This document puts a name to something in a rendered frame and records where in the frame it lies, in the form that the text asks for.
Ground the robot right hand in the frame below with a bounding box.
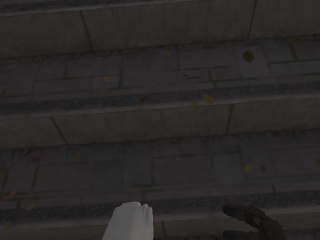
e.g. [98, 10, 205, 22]
[214, 204, 288, 240]

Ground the left robot thigh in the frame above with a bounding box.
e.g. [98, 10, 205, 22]
[102, 202, 154, 240]

